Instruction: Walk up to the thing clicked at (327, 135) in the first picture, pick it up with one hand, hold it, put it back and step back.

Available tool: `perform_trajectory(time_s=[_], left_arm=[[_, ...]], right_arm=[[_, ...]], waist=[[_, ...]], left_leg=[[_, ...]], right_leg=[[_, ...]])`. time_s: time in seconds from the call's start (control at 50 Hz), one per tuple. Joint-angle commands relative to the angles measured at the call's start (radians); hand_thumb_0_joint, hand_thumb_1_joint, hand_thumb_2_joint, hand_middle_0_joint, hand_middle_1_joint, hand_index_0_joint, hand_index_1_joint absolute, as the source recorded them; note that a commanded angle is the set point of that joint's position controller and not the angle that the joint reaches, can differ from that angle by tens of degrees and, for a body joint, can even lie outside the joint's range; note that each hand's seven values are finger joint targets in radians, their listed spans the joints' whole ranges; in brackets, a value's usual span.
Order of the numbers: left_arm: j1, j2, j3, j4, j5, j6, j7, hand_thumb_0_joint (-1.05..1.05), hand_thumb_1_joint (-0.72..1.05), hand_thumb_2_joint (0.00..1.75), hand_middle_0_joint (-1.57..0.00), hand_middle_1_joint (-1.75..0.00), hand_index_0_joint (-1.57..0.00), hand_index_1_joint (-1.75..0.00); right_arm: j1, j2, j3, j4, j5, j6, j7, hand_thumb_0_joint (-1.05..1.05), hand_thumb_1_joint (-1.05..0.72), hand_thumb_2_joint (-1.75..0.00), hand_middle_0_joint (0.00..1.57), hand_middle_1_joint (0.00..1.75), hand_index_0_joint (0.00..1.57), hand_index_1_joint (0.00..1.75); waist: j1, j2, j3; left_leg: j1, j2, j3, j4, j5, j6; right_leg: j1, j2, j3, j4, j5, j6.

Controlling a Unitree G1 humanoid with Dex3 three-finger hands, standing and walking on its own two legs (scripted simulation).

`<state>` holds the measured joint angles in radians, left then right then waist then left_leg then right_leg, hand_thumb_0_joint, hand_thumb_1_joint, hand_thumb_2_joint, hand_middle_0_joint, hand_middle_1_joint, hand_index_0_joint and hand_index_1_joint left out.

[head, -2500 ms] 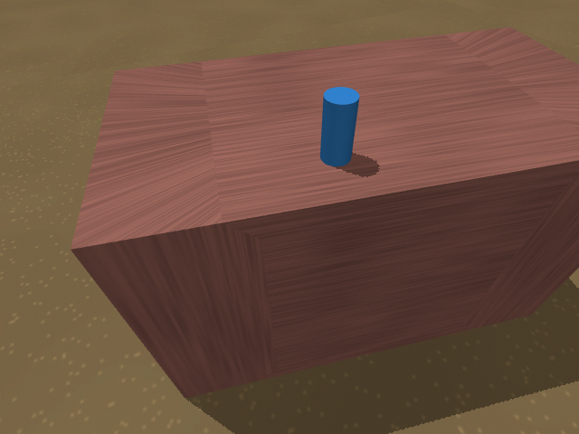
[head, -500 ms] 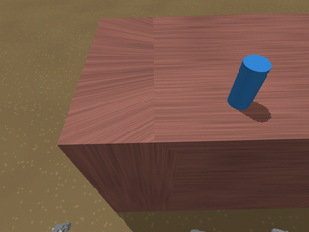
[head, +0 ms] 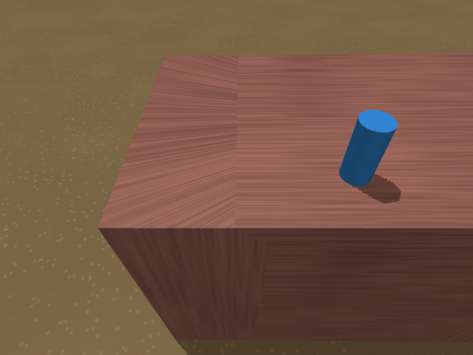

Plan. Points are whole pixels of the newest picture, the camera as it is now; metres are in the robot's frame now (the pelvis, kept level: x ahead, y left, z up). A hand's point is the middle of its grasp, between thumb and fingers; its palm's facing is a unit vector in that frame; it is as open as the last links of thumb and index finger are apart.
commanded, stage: walk up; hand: right
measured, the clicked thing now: (365, 150) +0.47 -0.23 +0.10
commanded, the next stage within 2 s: stand in 0.74 s
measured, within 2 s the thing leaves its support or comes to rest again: neither
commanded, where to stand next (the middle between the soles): +0.05 +0.00 m, yaw -2 degrees
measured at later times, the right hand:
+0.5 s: hand out of the picture +0.07 -0.25 -0.15, palm faces +0.00 +0.94 -0.34, open 7.4 cm
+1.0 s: hand out of the picture +0.08 -0.26 -0.15, palm faces -0.01 +0.95 -0.33, open 7.4 cm
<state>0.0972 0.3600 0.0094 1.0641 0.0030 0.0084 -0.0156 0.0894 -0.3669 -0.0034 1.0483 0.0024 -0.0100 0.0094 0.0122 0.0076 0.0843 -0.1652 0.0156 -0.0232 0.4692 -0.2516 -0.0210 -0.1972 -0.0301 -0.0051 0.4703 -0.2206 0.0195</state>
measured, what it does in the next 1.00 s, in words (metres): stands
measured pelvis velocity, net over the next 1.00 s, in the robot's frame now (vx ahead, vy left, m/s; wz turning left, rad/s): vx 0.01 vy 0.00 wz -0.01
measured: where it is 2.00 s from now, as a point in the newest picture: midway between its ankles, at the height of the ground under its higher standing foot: outside the picture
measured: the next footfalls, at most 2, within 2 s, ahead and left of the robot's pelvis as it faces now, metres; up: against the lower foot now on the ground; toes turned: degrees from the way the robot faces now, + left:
none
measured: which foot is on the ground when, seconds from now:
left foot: down 0.00-1.00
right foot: down 0.00-1.00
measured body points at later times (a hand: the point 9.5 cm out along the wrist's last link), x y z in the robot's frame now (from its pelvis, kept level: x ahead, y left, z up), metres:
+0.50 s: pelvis -0.01 +0.00 +0.01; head +0.00 +0.00 +0.46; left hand +0.07 +0.30 -0.13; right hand +0.07 -0.30 -0.12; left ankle +0.00 +0.13 -0.74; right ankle +0.02 -0.13 -0.74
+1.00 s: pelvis +0.01 +0.00 +0.01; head +0.01 -0.01 +0.46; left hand +0.09 +0.30 -0.12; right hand +0.08 -0.31 -0.13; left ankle +0.00 +0.13 -0.74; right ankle +0.02 -0.13 -0.74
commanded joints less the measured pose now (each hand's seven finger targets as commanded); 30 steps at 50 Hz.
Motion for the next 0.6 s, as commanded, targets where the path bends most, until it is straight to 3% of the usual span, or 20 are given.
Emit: perform_trajectory(time_s=[0.0, 0.26, 0.48, 0.58], left_arm=[[-0.079, 0.21, 0.045, -0.044, -0.004, -0.033, 0.009, 0.0, 0.9, 0.9, -0.2, -0.3, -0.2, -0.3], [-0.063, 0.197, 0.05, 0.013, 0.001, -0.027, 0.006, 0.0, 0.9, 0.9, -0.2, -0.3, -0.2, -0.3], [-0.056, 0.197, 0.052, 0.021, 0.004, -0.029, 0.009, 0.0, 0.9, 0.9, -0.2, -0.3, -0.2, -0.3], [-0.041, 0.192, 0.049, 0.022, 0.003, -0.03, 0.01, 0.0, 0.9, 0.9, -0.2, -0.3, -0.2, -0.3]], right_arm=[[-0.041, -0.204, -0.038, -0.028, -0.002, -0.025, -0.012, 0.0, -0.9, -0.9, 0.2, 0.3, 0.2, 0.3], [-0.061, -0.194, -0.037, 0.024, -0.011, -0.029, -0.013, 0.0, -0.9, -0.9, 0.2, 0.3, 0.2, 0.3], [-0.042, -0.19, -0.041, 0.031, -0.01, -0.025, -0.013, 0.0, -0.9, -0.9, 0.2, 0.3, 0.2, 0.3], [-0.037, -0.189, -0.041, 0.03, -0.008, -0.025, -0.014, 0.0, -0.9, -0.9, 0.2, 0.3, 0.2, 0.3]], waist=[[-0.008, -0.043, -0.104], [0.002, 0.005, -0.081], [-0.006, -0.009, -0.084], [-0.004, -0.016, -0.11]], left_leg=[[0.031, 0.093, -0.078, -0.135, 0.111, 0.047], [-0.005, 0.107, -0.087, -0.225, 0.023, 0.039], [0.008, 0.1, -0.074, -0.206, 0.057, 0.04], [0.037, 0.104, -0.07, -0.194, 0.113, 0.041]], right_leg=[[0.043, -0.101, 0.11, -0.169, 0.061, -0.052], [0.072, -0.09, 0.096, -0.203, 0.041, -0.04], [0.057, -0.09, 0.102, -0.209, 0.05, -0.036], [0.066, -0.092, 0.102, -0.199, 0.103, -0.036]])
